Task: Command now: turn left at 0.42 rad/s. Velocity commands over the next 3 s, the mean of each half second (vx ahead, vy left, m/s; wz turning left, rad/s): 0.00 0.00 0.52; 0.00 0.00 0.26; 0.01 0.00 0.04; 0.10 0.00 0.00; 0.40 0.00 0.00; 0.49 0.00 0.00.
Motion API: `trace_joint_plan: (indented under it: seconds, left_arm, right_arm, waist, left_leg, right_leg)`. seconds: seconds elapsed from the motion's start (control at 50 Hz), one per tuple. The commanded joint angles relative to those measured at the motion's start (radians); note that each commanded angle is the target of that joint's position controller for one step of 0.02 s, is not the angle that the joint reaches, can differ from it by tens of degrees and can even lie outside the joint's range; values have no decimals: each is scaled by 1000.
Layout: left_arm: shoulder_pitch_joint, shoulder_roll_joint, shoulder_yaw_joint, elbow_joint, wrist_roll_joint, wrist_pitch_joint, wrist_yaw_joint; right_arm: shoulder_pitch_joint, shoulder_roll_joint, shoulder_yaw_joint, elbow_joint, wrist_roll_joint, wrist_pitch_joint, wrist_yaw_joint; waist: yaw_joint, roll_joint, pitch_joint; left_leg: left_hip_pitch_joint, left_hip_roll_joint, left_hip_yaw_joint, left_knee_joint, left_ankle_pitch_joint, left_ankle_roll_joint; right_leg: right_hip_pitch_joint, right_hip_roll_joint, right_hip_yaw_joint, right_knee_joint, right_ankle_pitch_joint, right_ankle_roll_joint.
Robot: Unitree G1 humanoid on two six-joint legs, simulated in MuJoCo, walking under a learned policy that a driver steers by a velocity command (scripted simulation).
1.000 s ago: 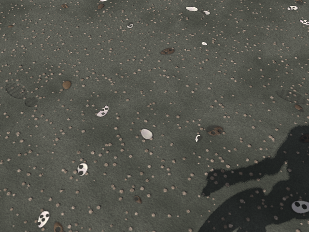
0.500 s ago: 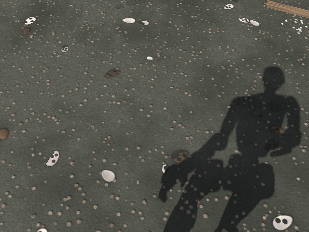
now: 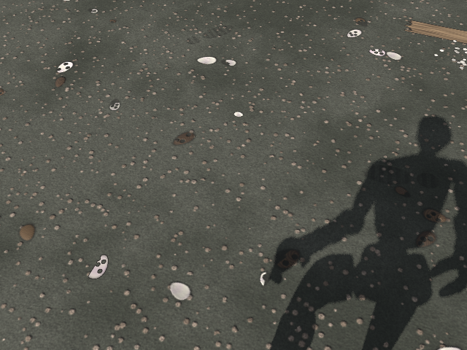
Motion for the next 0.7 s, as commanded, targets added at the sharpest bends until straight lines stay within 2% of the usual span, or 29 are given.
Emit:
trace_joint_plan:
  seconds: [0.02,0.06,0.1,0.14,0.16,0.18,0.2,0.22,0.24,0.26,0.28,0.3,0.32,0.36,0.4,0.5,0.58,0.64,0.68,0.7]
  left_arm:
    - [-23,132,34,-68,-4,-17,4]
    - [6,159,45,-59,-2,-15,-2]
    - [15,191,58,-54,1,-11,-12]
    - [7,210,67,-53,-3,-9,-21]
    - [-8,215,70,-53,-10,-8,-22]
    - [6,213,72,-45,-13,-10,-23]
    - [33,175,65,-60,-7,-10,-26]
    - [-28,87,37,-136,-4,1,-20]
    - [-77,125,40,-133,1,15,-10]
    - [-77,132,44,-122,-12,19,-15]
    - [-70,141,48,-108,-19,13,-20]
    - [-64,158,54,-105,-11,9,-24]
    - [-39,166,57,-94,0,9,-30]
    - [-19,154,55,-92,0,13,-38]
    - [-37,140,50,-104,-4,18,-38]
    - [-89,140,45,-135,-4,20,-31]
    - [-79,137,38,-141,-13,12,-26]
    - [-49,135,33,-141,-23,5,-19]
    - [16,117,27,-123,-18,-6,-11]
    - [19,139,28,-123,-7,-16,-2]
  right_arm:
    - [-13,-56,-15,-72,-1,3,13]
    - [-57,-40,-5,-101,7,9,25]
    - [-69,-50,-6,-122,15,12,27]
    - [-57,-58,-8,-131,17,8,24]
    - [-30,-52,-8,-126,13,1,19]
    - [-10,-63,-9,-123,3,-12,11]
    - [27,-156,-31,-123,-12,-29,1]
    - [74,-309,-65,-130,4,-37,5]
    - [160,-274,-67,-103,19,-38,4]
    - [102,-212,-49,-105,19,-32,-2]
    - [14,-168,-35,-120,15,-23,-9]
    - [-42,-149,-28,-134,20,-19,-16]
    - [-57,-139,-25,-142,21,-17,-18]
    - [-33,-152,-29,-140,22,-19,-14]
    - [-11,-166,-35,-134,20,-21,-13]
    - [19,-181,-42,-137,7,-15,-15]
    - [-1,-176,-40,-145,-3,-12,-12]
    - [-28,-167,-33,-142,-5,-9,-12]
    - [-65,-151,-24,-141,10,-8,-18]
    - [-51,-119,-12,-140,14,-13,-21]
  waist:
    - [22,-175,-43]
    - [52,-199,-53]
    - [65,-223,-62]
    - [54,-223,-67]
    - [26,-202,-70]
    - [3,-149,-79]
    - [-1,47,-106]
    - [-13,266,-82]
    - [-70,136,-124]
    - [-32,79,-65]
    - [4,49,-18]
    - [24,65,-12]
    - [30,78,-39]
    - [29,53,-80]
    - [17,52,-74]
    - [-12,78,-57]
    - [-11,84,-72]
    - [3,94,-78]
    - [52,73,-75]
    - [45,15,-78]
  left_leg:
    - [-56,38,16,-12,-18,-27]
    - [5,44,36,-138,-41,-25]
    - [77,32,71,-231,-59,-10]
    - [137,17,99,-340,-23,6]
    - [202,5,113,-453,65,18]
    - [293,7,76,-596,218,30]
    - [444,172,-175,-679,389,70]
    - [483,441,-522,-656,886,243]
    - [481,449,-497,-637,912,335]
    - [438,386,-403,-634,825,324]
    - [387,309,-330,-650,718,272]
    - [385,258,-297,-657,680,232]
    - [388,229,-273,-652,720,223]
    - [400,217,-271,-645,725,220]
    - [413,216,-300,-648,659,227]
    - [388,211,-397,-646,490,238]
    - [338,199,-425,-615,525,224]
    - [302,190,-450,-585,602,196]
    - [247,151,-449,-546,535,140]
    - [190,113,-422,-509,383,89]
  right_leg:
    - [118,-245,107,-67,528,-185]
    - [137,-261,95,-40,519,-180]
    - [129,-278,91,-11,538,-174]
    - [117,-285,80,39,542,-156]
    - [87,-271,51,94,510,-128]
    - [25,-245,8,178,400,-75]
    - [-153,-170,-66,396,122,-4]
    - [-417,20,-79,550,-403,52]
    - [-411,-9,54,702,-426,47]
    - [-429,-26,75,746,-347,42]
    - [-424,-43,88,712,-256,39]
    - [-422,-46,87,679,-194,40]
    - [-394,-33,75,683,-156,47]
    - [-374,-14,70,671,-129,56]
    - [-395,-10,74,617,-122,63]
    - [-386,6,91,484,-125,64]
    - [-278,25,82,382,-138,46]
    - [-156,39,71,259,-144,22]
    - [-4,35,68,9,1,1]
    - [79,-42,149,-95,60,-16]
